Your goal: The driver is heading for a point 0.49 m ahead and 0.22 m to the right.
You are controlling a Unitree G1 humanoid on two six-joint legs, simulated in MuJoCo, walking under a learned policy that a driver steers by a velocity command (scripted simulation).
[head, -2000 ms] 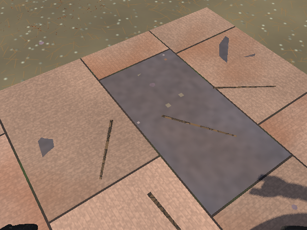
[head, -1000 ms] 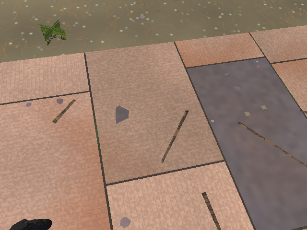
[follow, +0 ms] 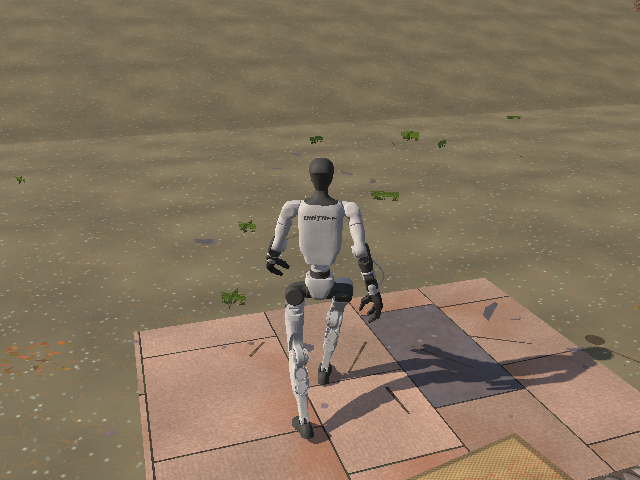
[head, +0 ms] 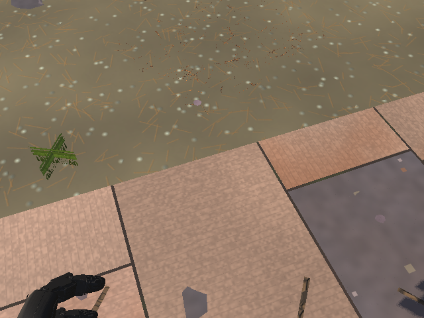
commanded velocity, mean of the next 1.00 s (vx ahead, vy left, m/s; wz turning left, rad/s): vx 0.61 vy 0.00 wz -0.59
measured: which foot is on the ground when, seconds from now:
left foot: down 0.00-0.02, up 0.04-0.42, down 0.44-0.84, up 0.86-1.00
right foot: up 0.00-0.00, down 0.02-0.42, up 0.44-0.80, down 0.82-1.00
